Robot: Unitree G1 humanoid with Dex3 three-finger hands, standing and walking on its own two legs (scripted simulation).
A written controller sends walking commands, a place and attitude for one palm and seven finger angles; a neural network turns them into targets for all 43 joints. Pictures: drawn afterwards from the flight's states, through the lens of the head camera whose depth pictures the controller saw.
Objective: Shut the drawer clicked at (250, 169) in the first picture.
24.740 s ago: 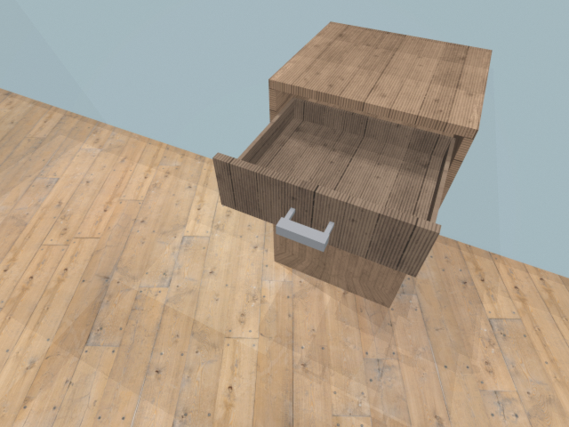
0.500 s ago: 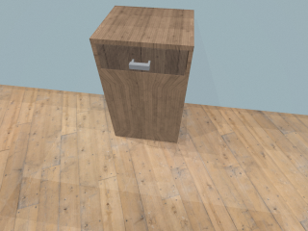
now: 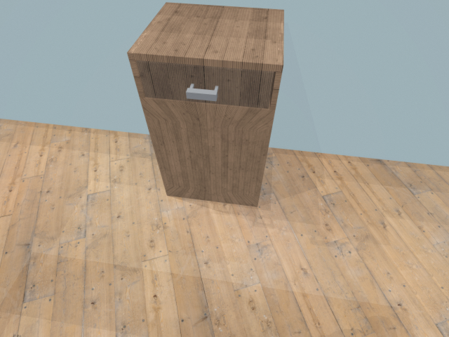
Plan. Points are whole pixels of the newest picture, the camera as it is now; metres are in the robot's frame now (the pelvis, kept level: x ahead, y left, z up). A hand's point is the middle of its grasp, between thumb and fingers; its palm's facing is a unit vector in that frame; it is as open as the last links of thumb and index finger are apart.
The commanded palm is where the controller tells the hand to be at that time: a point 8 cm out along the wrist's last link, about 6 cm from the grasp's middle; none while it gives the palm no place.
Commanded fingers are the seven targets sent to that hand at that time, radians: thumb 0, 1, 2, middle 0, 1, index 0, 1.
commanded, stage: look to check the result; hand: left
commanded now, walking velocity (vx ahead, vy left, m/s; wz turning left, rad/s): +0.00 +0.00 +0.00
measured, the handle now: (203, 90) +0.85 +0.11 -0.06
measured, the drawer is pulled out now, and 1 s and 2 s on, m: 0.00 0.00 0.00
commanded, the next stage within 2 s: stand and wait in 0.08 s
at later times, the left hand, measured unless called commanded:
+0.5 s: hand out of the picture +0.05 +0.21 -0.17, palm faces +0.00 -0.97 -0.25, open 7.4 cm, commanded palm none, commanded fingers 0.00 0.90 0.90 -0.20 -0.30 -0.20 -0.30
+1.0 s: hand out of the picture +0.05 +0.21 -0.17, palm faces +0.00 -0.96 -0.26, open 7.4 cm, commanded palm none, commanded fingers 0.00 0.90 0.90 -0.20 -0.30 -0.20 -0.30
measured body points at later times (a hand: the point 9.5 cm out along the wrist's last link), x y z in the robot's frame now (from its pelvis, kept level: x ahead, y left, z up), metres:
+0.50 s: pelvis +0.01 +0.00 +0.00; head +0.02 +0.00 +0.45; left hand +0.05 +0.26 -0.15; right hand +0.04 -0.25 -0.15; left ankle +0.02 +0.12 -0.74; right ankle -0.01 -0.13 -0.74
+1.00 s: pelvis +0.01 +0.00 +0.00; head +0.03 +0.00 +0.45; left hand +0.05 +0.26 -0.15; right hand +0.05 -0.26 -0.15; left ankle +0.02 +0.12 -0.74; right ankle -0.01 -0.13 -0.74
